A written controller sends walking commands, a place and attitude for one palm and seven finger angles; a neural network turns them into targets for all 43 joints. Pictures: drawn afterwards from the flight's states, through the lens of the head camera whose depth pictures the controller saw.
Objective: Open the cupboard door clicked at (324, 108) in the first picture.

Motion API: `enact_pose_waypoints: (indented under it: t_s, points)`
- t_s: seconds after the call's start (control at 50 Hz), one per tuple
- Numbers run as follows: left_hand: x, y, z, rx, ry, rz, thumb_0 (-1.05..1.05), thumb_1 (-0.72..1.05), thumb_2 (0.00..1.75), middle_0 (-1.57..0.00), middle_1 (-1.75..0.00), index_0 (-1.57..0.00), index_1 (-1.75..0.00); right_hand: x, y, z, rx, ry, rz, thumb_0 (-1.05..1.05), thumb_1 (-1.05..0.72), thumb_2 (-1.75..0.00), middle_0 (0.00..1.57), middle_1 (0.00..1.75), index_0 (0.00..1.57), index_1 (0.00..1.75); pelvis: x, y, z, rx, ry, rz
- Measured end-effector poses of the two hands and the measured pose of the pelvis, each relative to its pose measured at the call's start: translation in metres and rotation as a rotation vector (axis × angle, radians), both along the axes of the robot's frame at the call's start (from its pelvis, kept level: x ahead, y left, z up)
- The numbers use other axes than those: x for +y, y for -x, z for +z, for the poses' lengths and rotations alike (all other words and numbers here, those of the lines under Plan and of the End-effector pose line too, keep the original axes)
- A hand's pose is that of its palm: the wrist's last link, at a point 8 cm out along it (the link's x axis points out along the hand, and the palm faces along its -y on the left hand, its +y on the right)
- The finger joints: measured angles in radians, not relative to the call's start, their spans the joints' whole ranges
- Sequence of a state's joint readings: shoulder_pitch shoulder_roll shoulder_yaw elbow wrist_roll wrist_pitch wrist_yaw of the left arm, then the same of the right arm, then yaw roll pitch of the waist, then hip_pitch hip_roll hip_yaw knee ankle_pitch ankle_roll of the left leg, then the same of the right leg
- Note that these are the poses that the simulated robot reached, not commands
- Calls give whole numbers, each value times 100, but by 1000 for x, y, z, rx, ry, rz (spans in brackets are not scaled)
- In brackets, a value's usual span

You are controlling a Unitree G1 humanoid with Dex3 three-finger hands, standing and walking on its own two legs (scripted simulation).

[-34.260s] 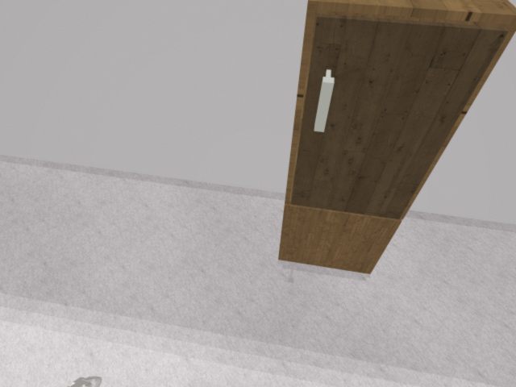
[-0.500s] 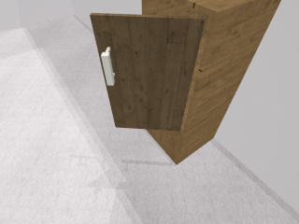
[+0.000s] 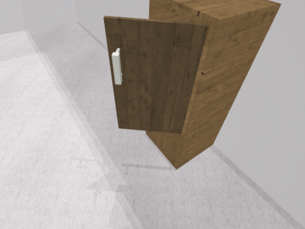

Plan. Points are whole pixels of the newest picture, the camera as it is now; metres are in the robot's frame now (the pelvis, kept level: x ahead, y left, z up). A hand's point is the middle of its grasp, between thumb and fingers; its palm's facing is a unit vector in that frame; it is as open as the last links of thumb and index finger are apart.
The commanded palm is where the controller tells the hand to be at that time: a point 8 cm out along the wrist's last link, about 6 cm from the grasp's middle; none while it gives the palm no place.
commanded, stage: come to a stop and stand still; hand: left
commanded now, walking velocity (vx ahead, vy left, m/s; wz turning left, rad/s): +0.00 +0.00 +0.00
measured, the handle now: (118, 66) +0.67 +0.18 +0.08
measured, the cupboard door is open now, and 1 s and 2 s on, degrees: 50 50 50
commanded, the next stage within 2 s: look again from close up in 0.18 s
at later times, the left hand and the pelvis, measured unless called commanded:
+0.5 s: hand out of the picture -0.03 +0.16 -0.18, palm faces +0.04 -0.99 -0.15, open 7.4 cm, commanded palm none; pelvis +0.00 +0.01 +0.00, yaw +0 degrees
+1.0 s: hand out of the picture +0.02 +0.16 -0.17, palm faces +0.02 -0.99 -0.17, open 7.4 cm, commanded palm none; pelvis +0.03 -0.01 +0.01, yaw -1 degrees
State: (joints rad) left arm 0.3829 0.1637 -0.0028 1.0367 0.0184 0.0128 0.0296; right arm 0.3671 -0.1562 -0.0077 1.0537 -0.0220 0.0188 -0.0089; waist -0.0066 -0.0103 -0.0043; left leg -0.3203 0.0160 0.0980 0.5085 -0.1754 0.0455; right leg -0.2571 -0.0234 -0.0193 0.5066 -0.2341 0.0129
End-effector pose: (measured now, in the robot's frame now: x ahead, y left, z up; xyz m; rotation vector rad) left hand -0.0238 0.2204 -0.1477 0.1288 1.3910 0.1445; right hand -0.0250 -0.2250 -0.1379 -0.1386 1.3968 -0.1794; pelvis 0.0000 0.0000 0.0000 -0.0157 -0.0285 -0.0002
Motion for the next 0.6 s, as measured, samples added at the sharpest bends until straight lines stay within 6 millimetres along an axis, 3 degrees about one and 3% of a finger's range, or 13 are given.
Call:
enact_pose_waypoints:
  t_s: [0.1, 0.24, 0.6]
  points:
    - [-3, 11, -1, 24, 10, 8, 1, 90, 90, -20, -30, -20, -30, 6, 3, -1, 6, -10, -2, 1, -91, -90, 20, 30, 20, 30, 2, 3, 1, 3, 0, 1]
    - [-8, 16, -2, 33, 25, 20, 1, 90, 90, -20, -30, -20, -30, 12, -10, -2, -23, -20, 7, 1, -91, -90, 20, 30, 20, 30, 4, 3, 1, 3, 0, 3]
    - [-7, 3, 3, 32, 18, 19, 1, 90, 90, -20, -30, -20, -30, 7, -38, 1, -55, -8, 18, 1, -92, -90, 20, 30, 20, 30, 5, -9, 4, 15, -5, 0]
